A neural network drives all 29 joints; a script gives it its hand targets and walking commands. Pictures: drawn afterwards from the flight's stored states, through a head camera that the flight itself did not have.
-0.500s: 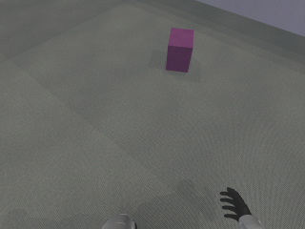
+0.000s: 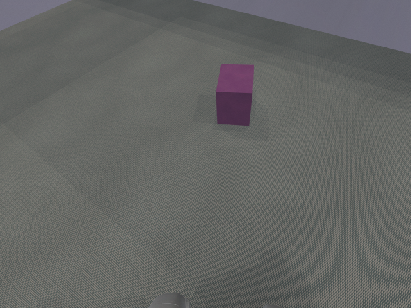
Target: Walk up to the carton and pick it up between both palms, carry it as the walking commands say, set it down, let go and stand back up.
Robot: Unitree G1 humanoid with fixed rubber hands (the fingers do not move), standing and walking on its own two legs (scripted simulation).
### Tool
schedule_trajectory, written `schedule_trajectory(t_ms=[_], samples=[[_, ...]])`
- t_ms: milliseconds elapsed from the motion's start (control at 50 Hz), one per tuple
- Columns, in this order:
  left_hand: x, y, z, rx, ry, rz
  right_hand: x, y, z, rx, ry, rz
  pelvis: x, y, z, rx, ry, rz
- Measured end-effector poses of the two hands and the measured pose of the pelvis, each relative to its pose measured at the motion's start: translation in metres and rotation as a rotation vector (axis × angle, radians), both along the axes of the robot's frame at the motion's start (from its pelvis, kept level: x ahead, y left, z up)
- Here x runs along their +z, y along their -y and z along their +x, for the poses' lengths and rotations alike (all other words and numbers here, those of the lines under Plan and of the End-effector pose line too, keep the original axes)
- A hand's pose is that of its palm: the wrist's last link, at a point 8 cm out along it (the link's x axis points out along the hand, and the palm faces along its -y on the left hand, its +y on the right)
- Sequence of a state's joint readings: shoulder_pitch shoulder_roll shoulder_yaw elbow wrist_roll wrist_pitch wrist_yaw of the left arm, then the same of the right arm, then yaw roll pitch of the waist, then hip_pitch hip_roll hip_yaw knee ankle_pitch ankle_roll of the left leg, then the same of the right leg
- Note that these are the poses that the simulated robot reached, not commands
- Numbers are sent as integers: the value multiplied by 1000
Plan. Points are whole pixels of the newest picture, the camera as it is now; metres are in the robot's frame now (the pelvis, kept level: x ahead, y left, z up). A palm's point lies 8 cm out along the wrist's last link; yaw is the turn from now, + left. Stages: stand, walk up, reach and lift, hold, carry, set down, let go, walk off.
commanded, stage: walk up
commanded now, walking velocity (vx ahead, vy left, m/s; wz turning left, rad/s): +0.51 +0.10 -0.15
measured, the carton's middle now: (235, 94) +1.42 -0.10 -0.62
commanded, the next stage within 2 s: none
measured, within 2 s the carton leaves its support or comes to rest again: neither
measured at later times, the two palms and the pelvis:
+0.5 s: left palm (113, 188) +0.40 +0.29 -0.11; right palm (323, 275) +0.19 -0.22 -0.10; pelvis +0.27 +0.04 +0.02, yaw -2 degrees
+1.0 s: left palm (145, 150) +0.53 +0.22 -0.10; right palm (313, 128) +0.63 -0.31 -0.13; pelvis +0.53 -0.05 +0.01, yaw -2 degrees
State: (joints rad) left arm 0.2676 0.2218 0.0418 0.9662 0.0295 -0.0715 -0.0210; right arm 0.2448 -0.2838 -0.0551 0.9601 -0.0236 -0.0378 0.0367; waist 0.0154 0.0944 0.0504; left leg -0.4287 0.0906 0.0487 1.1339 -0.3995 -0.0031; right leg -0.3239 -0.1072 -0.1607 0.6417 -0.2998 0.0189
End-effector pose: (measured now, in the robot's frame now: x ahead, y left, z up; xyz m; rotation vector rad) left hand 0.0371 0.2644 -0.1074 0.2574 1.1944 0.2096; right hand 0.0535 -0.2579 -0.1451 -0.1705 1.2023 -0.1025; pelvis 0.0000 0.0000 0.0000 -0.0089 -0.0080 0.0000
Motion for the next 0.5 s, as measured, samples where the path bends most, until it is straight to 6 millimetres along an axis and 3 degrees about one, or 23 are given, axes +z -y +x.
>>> schedule_trajectory(t_ms=[80, 140, 200, 260, 320, 420, 500], samples=[[5, -10, -25, 71, -144, 12, 25, -10, 101, 56, 140, 8, 9, 0, 38, -41, -8, 8], [0, -13, -22, 94, -216, -13, 42, -23, 162, 86, 213, 2, 11, -5, 68, -55, -20, -4], [-14, -16, 5, 105, -236, -58, 49, -37, 207, 100, 233, -16, 7, -16, 103, -51, -31, -17], [-31, -22, 54, 76, -215, -96, 45, -49, 236, 82, 230, -41, 0, -30, 139, -55, -35, 4], [-31, -24, 131, -4, -147, -114, 42, -47, 231, 9, 182, -65, 3, -41, 171, -66, -39, -2], [-11, -28, 274, -138, 20, -105, 44, -39, 178, -133, -12, -101, 16, -47, 226, -64, -37, -7], [-1, -22, 368, -186, 108, -99, 49, -43, 139, -213, -191, -104, 19, -41, 268, -43, -27, -10]])
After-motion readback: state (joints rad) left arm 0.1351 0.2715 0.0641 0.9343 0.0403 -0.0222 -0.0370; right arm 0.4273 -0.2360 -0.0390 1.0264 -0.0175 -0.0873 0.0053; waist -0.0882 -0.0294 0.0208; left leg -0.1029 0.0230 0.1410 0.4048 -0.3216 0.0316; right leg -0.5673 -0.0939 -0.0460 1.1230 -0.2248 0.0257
